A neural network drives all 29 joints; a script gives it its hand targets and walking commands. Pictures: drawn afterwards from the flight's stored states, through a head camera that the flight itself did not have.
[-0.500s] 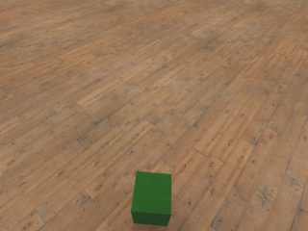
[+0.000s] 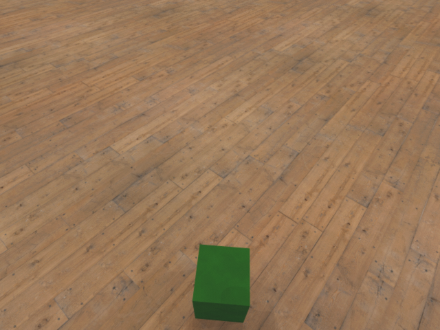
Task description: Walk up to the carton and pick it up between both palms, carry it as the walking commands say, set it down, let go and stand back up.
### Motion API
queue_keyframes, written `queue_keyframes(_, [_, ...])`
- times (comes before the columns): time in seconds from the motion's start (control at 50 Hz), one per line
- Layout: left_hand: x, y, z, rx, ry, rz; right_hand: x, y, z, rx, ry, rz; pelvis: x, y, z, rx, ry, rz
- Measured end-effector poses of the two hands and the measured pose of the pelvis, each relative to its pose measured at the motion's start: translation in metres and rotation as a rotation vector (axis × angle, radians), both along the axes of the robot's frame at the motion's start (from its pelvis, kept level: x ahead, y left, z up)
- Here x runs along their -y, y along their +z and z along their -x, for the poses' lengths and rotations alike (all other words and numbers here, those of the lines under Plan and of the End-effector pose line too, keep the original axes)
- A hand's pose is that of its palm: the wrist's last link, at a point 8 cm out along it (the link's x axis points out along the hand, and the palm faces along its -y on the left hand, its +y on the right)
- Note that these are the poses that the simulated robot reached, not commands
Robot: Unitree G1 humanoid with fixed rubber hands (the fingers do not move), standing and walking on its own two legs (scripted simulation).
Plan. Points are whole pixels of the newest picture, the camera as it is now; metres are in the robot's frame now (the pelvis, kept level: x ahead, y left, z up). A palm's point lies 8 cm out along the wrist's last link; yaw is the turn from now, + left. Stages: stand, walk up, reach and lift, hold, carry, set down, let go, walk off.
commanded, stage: walk up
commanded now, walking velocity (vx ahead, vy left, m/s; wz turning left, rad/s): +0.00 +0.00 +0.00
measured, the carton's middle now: (221, 284) +0.43 -0.01 -0.65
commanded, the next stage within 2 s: stand in 0.12 s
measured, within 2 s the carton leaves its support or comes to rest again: neither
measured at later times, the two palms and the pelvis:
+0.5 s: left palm out of the picture -0.03 +0.22 -0.15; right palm out of the picture -0.03 -0.20 -0.15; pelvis +0.01 +0.01 +0.00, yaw +0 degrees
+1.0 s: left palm (114, 323) +0.18 +0.22 -0.14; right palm (334, 324) +0.18 -0.22 -0.13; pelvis +0.00 +0.00 -0.02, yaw +0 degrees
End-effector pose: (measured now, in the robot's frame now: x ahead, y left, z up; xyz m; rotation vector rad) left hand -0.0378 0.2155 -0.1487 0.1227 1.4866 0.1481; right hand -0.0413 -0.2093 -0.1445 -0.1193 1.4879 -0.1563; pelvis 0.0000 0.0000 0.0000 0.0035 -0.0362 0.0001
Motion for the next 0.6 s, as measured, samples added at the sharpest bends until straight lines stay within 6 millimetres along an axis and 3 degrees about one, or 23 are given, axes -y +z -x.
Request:
queue_keyframes(0.24, [0.001, 0.000, 0.001, -0.019, 0.007, 0.007, -0.006, 0.000, 0.000, -0.006, -0.010, -0.006, -0.004, 0.000, -0.005, -0.012, 0.003, 0.000])
queue_keyframes(0.6, [-0.001, -0.001, -0.015, -0.001, 0.017, 0.000, -0.011, -0.002, -0.016, 0.020, -0.019, -0.008, -0.007, -0.001, -0.015, -0.009, 0.004, 0.005])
